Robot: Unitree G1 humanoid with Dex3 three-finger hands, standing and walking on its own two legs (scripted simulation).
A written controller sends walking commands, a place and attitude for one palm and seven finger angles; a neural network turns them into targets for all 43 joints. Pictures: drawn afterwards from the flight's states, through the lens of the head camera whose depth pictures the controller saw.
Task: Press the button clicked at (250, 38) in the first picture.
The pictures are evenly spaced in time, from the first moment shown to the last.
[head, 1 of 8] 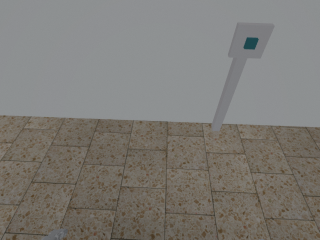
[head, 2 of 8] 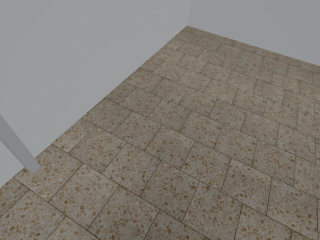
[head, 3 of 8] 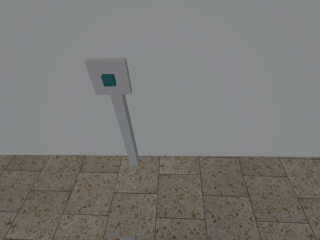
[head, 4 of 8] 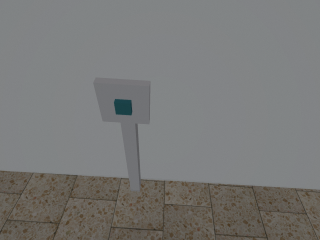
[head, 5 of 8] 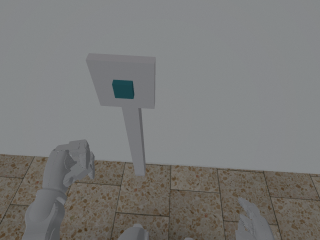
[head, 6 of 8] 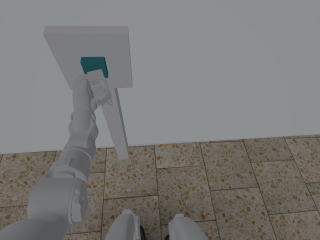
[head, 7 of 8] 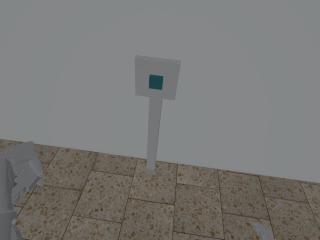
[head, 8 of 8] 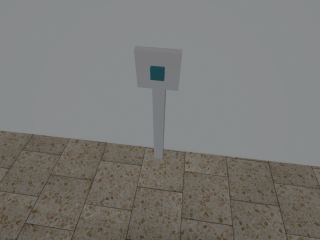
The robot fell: no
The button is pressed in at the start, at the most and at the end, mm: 0 10 0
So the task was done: yes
